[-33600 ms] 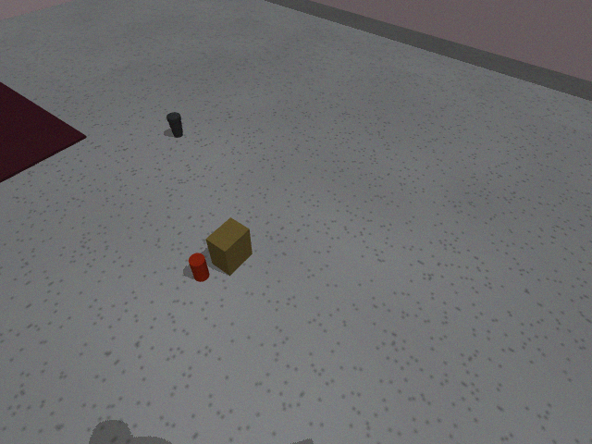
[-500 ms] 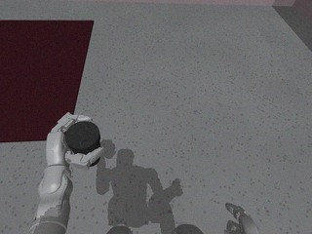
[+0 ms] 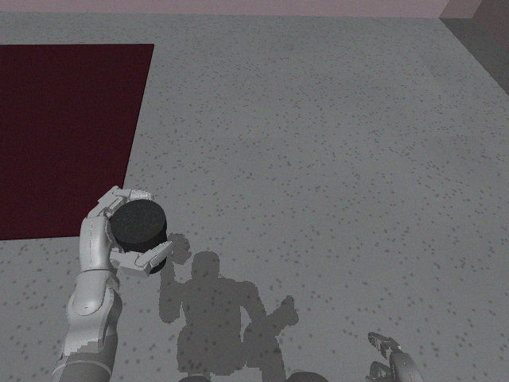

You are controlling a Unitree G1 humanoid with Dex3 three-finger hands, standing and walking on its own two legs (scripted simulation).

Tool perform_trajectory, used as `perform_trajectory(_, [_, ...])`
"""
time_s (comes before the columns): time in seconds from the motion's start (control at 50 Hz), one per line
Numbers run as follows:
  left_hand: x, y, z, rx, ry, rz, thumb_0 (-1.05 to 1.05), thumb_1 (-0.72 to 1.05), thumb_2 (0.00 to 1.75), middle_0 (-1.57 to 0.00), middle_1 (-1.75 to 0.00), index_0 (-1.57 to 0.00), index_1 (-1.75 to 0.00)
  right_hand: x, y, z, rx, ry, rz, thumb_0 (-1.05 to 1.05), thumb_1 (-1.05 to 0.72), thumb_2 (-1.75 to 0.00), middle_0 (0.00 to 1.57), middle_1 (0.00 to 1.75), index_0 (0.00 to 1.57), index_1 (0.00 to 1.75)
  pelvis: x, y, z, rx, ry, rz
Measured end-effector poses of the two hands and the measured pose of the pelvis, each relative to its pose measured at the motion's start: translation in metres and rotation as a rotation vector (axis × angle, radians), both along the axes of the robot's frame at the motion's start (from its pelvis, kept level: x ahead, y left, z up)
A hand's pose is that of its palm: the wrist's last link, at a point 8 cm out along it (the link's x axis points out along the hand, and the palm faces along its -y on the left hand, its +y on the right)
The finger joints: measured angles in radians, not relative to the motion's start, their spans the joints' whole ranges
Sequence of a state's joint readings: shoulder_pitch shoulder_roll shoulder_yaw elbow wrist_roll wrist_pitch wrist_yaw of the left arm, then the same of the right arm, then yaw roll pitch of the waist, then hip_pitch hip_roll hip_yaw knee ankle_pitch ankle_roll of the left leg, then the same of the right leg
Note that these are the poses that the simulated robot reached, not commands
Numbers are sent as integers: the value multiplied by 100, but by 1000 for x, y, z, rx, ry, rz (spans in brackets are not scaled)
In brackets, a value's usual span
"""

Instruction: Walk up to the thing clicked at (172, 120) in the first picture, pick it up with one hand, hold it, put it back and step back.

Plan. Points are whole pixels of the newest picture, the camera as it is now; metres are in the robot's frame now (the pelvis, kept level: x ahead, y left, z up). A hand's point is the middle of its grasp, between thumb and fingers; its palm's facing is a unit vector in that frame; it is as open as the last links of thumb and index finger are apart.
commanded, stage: hold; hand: left
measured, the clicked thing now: (145, 242) +0.33 +0.17 +0.02
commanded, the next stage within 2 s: crouch in 1.84 s
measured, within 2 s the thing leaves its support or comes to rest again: neither
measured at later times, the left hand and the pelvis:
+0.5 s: hand (141, 233) +0.33 +0.16 +0.05, palm faces +0.10 -0.99 +0.00, open 10.1 cm; pelvis -0.01 +0.00 +0.00, yaw +0 degrees
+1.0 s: hand (139, 236) +0.32 +0.17 +0.05, palm faces +0.11 -0.99 -0.01, open 10.1 cm; pelvis +0.00 +0.00 +0.00, yaw +0 degrees
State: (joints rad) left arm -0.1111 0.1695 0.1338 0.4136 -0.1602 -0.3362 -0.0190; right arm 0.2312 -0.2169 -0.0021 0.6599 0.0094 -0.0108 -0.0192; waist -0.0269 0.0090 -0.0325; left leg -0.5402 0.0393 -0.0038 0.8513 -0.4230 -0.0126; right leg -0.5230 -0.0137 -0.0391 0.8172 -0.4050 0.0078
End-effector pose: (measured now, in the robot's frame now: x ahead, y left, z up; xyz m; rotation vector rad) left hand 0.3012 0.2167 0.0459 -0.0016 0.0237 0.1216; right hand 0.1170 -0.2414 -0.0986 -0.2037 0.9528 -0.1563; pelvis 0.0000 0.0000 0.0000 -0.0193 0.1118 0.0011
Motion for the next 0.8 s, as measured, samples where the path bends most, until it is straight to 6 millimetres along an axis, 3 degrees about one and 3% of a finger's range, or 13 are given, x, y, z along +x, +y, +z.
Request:
perform_trajectory(0.18, [-7,3,1,11,-2,2,4,-38,106,-79,-106,-69,-108,-1,0,2,-5,-9,8,1,-92,-90,20,30,20,30,-4,1,1,0,-10,3])
perform_trajectory(0.5, [-2,-1,7,6,-19,-18,4,-38,106,-79,-106,-69,-108,-4,6,3,9,-20,10,1,-91,-90,20,30,20,30,-7,4,2,0,-19,-1])
perform_trajectory(0.8, [-8,6,1,7,-5,6,4,-38,106,-79,-106,-69,-108,-1,1,4,-4,-19,16,1,-91,-91,20,30,20,30,-6,1,3,1,-13,2])
